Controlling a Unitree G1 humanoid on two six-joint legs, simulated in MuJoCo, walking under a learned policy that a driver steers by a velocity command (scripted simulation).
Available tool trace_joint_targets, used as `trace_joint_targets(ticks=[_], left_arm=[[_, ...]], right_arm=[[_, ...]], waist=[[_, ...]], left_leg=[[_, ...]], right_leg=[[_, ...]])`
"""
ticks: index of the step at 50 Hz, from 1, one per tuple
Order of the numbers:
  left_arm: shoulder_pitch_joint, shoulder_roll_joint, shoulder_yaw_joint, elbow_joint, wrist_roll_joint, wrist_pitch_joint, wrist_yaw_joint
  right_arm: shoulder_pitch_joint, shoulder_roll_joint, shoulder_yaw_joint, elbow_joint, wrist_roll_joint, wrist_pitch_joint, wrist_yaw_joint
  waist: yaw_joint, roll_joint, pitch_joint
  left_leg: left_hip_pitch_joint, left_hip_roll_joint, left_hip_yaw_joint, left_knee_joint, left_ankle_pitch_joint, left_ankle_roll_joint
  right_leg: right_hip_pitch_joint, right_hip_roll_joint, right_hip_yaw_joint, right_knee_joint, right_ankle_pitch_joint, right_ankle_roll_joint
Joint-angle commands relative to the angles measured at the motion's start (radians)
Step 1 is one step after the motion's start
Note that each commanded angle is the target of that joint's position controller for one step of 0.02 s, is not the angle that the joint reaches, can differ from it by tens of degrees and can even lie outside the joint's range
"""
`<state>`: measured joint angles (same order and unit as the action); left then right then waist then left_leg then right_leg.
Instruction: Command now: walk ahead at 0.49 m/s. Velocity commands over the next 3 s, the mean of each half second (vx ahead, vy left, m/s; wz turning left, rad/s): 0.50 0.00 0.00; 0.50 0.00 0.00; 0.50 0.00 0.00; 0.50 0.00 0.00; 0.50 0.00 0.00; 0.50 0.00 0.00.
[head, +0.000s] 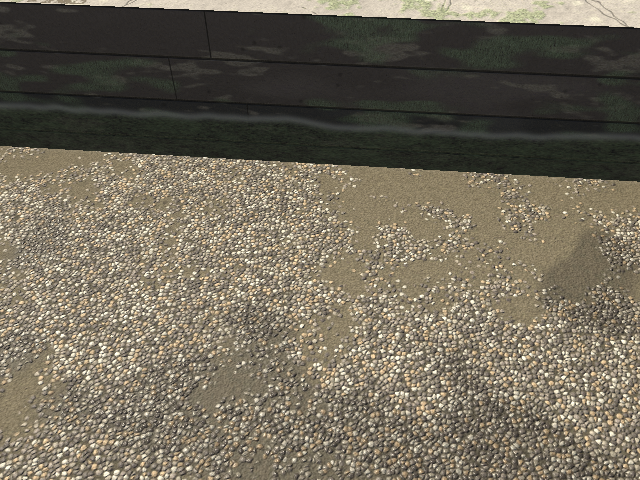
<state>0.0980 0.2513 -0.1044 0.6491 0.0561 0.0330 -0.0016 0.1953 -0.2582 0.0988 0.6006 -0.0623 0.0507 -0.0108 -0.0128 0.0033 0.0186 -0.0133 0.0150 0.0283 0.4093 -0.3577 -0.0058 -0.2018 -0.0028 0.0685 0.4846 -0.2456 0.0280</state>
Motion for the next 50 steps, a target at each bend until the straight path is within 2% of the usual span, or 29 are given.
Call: trace_joint_targets(ticks=[1,11,12,16,21,22,25,28,29,31,34,47,48,49,50], left_arm=[[-0.081,0.103,0.021,-0.121,0.003,-0.013,-0.001],[-0.106,0.120,0.016,-0.208,0.003,-0.022,-0.012],[-0.101,0.121,0.016,-0.209,0.006,-0.029,-0.014],[-0.112,0.124,0.015,-0.223,0.001,-0.037,-0.019],[-0.110,0.131,0.016,-0.228,0.001,-0.039,-0.022],[-0.097,0.146,0.022,-0.222,-0.003,-0.036,-0.012],[-0.090,0.139,0.022,-0.222,-0.003,-0.029,-0.005],[-0.092,0.143,0.025,-0.219,-0.001,-0.029,-0.005],[-0.144,0.140,0.017,-0.249,0.006,-0.027,-0.011],[-0.129,0.137,0.015,-0.248,0.016,-0.025,-0.011],[-0.130,0.138,0.014,-0.253,0.016,-0.022,-0.008],[-0.149,0.128,0.010,-0.275,0.013,-0.017,-0.003],[-0.104,0.130,0.018,-0.245,0.007,-0.018,0.002],[-0.109,0.135,0.020,-0.246,0.001,-0.020,0.002],[-0.161,0.131,0.012,-0.276,0.004,-0.020,-0.003]], right_arm=[[-0.048,-0.104,-0.021,-0.108,-0.001,-0.018,0.004],[-0.080,-0.117,-0.012,-0.176,-0.005,-0.026,0.012],[-0.085,-0.122,-0.016,-0.185,-0.005,-0.026,0.010],[-0.096,-0.123,-0.015,-0.204,-0.004,-0.023,0.009],[-0.097,-0.126,-0.014,-0.218,-0.004,-0.022,0.008],[-0.084,-0.122,-0.013,-0.218,-0.005,-0.015,0.000],[-0.082,-0.126,-0.012,-0.223,-0.008,-0.016,-0.005],[-0.085,-0.125,-0.012,-0.230,-0.006,-0.016,-0.006],[-0.098,-0.105,-0.006,-0.247,-0.018,-0.021,-0.001],[-0.074,-0.113,-0.007,-0.239,-0.025,-0.025,0.000],[-0.079,-0.119,-0.006,-0.239,-0.023,-0.030,0.002],[-0.088,-0.115,-0.003,-0.227,-0.019,-0.026,0.009],[-0.076,-0.136,-0.009,-0.209,-0.005,-0.020,0.004],[-0.085,-0.132,-0.009,-0.213,0.000,-0.017,0.002],[-0.105,-0.107,-0.002,-0.232,-0.013,-0.020,0.006]], waist=[[0.003,0.001,-0.045],[0.001,-0.009,-0.086],[0.003,-0.011,-0.108],[-0.001,-0.005,-0.097],[-0.002,0.001,-0.112],[-0.005,-0.031,-0.104],[-0.001,0.006,-0.123],[-0.001,0.012,-0.129],[-0.021,0.001,-0.090],[-0.022,0.010,-0.165],[-0.017,0.023,-0.190],[-0.016,0.019,-0.152],[0.002,0.030,-0.183],[0.002,0.027,-0.146],[-0.016,0.010,-0.086]], left_leg=[[-0.104,0.044,-0.088,-0.080,0.277,0.016],[-0.110,0.060,-0.107,-0.074,0.242,0.016],[-0.111,0.062,-0.104,-0.071,0.214,0.017],[-0.127,0.065,-0.105,-0.064,0.212,0.015],[-0.121,0.069,-0.105,-0.048,0.261,0.012],[-0.141,0.064,-0.097,-0.042,0.283,0.009],[-0.142,0.064,-0.090,-0.038,0.314,0.001],[-0.134,0.066,-0.091,-0.032,0.347,-0.001],[-0.138,0.069,-0.084,-0.004,0.444,-0.002],[-0.107,0.074,-0.085,0.014,0.506,-0.006],[-0.100,0.079,-0.091,0.011,0.535,-0.009],[-0.112,0.086,-0.113,-0.031,0.471,0.008],[-0.108,0.084,-0.124,-0.056,0.380,0.008],[-0.125,0.081,-0.124,-0.067,0.345,0.009],[-0.135,0.082,-0.114,-0.048,0.409,0.012]], right_leg=[[0.077,-0.029,0.060,-0.034,0.290,-0.050],[0.068,-0.051,0.085,-0.040,0.275,-0.051],[0.075,-0.048,0.081,-0.040,0.245,-0.056],[0.060,-0.053,0.088,-0.035,0.255,-0.062],[0.064,-0.056,0.095,-0.025,0.302,-0.067],[0.090,-0.048,0.089,-0.016,0.341,-0.080],[0.120,-0.053,0.094,-0.005,0.379,-0.087],[0.126,-0.052,0.092,-0.002,0.399,-0.086],[0.089,-0.050,0.092,0.003,0.510,-0.089],[0.132,-0.052,0.089,0.016,0.570,-0.089],[0.151,-0.051,0.086,0.016,0.564,-0.080],[0.115,-0.052,0.085,-0.017,0.427,-0.050],[0.146,-0.053,0.084,-0.025,0.329,-0.047],[0.130,-0.051,0.084,-0.028,0.298,-0.046],[0.076,-0.049,0.085,-0.027,0.373,-0.048]])
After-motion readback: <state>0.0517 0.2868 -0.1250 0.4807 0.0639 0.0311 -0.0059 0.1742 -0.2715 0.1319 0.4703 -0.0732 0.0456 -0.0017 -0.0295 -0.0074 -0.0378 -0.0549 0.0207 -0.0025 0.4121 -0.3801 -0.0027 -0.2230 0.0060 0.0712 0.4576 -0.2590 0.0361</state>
